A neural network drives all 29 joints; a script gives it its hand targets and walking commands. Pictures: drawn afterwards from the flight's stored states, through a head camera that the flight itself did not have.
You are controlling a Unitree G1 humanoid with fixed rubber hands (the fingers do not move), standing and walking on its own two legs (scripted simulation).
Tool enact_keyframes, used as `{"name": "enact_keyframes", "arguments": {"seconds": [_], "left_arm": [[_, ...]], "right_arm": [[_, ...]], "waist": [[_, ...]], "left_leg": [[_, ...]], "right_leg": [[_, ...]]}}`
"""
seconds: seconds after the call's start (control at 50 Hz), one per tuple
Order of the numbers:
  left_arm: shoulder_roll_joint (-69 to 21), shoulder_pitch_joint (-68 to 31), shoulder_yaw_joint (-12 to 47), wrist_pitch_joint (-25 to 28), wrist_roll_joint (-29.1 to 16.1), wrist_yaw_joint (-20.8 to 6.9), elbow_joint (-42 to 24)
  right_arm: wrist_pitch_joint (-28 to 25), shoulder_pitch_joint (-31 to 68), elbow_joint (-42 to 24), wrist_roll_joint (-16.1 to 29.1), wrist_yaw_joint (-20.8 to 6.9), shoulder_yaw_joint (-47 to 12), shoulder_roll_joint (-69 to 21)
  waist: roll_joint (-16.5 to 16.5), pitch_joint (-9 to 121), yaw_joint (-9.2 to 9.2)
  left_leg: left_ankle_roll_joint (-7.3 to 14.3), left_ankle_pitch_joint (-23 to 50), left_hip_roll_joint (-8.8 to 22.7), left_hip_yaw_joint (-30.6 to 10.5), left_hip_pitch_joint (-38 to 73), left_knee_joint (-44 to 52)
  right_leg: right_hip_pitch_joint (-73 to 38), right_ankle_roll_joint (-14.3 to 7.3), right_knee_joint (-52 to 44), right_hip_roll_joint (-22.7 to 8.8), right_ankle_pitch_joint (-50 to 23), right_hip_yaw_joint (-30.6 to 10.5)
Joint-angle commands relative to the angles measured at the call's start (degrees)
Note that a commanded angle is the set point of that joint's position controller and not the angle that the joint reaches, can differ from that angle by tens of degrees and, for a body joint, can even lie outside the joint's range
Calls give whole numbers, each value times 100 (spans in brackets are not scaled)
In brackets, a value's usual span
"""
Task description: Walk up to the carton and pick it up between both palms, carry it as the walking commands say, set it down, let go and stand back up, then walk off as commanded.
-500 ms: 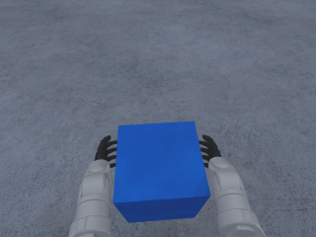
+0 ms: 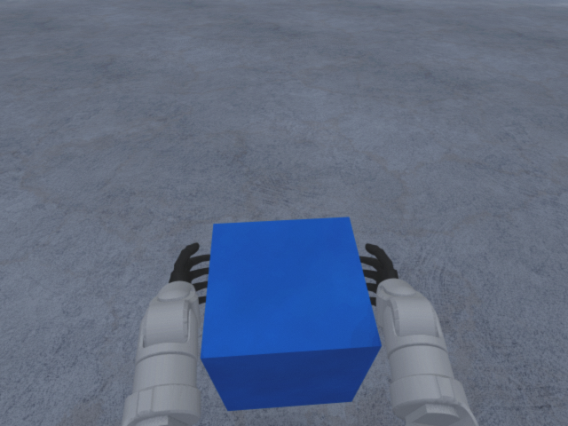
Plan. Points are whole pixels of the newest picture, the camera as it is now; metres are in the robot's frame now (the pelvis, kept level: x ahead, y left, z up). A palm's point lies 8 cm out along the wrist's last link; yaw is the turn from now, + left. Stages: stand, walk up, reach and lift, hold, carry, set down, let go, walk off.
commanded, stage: reach and lift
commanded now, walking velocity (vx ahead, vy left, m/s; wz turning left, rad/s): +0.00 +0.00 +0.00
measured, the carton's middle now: (286, 317) +0.30 +0.02 -0.02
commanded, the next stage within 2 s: hold in 1.12 s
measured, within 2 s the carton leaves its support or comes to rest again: neither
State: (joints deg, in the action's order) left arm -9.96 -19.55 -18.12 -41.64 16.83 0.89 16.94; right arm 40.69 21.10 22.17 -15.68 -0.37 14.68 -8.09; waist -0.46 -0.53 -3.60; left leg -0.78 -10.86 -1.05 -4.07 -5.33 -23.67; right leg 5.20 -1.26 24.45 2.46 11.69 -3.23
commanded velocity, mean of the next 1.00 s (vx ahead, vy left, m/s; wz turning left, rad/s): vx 0.00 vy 0.00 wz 0.00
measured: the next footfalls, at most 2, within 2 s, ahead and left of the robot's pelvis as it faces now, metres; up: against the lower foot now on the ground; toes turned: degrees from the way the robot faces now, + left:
none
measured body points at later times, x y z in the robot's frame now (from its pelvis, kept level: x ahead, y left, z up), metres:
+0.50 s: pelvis +0.01 +0.01 +0.00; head -0.03 +0.01 +0.45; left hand +0.32 +0.16 +0.05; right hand +0.32 -0.14 +0.04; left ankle +0.03 +0.13 -0.74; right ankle +0.03 -0.11 -0.74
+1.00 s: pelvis +0.01 +0.01 +0.00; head -0.04 +0.00 +0.45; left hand +0.31 +0.16 +0.04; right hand +0.30 -0.15 +0.04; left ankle +0.03 +0.13 -0.74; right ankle +0.03 -0.11 -0.74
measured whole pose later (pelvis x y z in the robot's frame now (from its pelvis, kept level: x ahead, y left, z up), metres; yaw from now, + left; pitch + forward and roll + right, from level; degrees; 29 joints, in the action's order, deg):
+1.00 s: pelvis +0.01 +0.01 +0.00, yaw +0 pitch -8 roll +0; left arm -8.7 -14.7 -12.4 -42.6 15.2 0.5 13.5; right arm 43.9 14.0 13.2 -14.8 0.6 11.5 -8.5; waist -0.1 -1.1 -0.2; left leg -0.2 -10.7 -1.3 -3.8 -3.3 -21.7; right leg 3.0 -0.8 22.1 2.2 11.3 -3.7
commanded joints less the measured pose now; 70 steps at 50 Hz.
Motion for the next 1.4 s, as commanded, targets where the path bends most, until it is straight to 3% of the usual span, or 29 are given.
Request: {"name": "enact_keyframes", "arguments": {"seconds": [0.0,0.2,0.54,0.7,1.16,1.38], "left_arm": [[-5646,-3142,3235,6,-1459,-1384,282],[-5672,-3377,3265,86,-1483,-1426,401],[-5569,-2347,3549,58,-1561,-1319,-166],[-5459,-1987,3707,30,-1629,-1270,-530],[-5419,-2553,3576,69,-1558,-1416,-229],[-5483,-2624,3572,60,-1562,-1455,-126]], "right_arm": [[-283,3731,-404,1516,-1442,-2960,-5350],[-251,3855,-416,1509,-1452,-2918,-5393],[-133,2901,-1256,1583,-1322,-3339,-5145],[-70,2498,-1586,1669,-1264,-3513,-5074],[-42,2895,-1196,1648,-1294,-3385,-5321],[-38,2935,-1109,1634,-1317,-3358,-5380]], "waist": [[-10,1252,75],[9,1387,183],[29,1578,301],[39,1539,333],[66,1238,320],[39,1271,312]], "left_leg": [[15,146,-235,63,209,351],[48,61,-212,24,202,326],[70,1323,-262,-108,571,382],[77,1522,-291,-127,630,417],[127,207,-270,-30,288,388],[120,228,-243,-57,304,394]], "right_leg": [[-101,-19,-539,84,115,-179],[-178,12,-469,95,18,-150],[-471,84,-484,169,-1237,-213],[-554,92,-504,195,-1472,-228],[-193,51,-547,122,-215,-219],[-183,51,-529,118,-226,-222]]}}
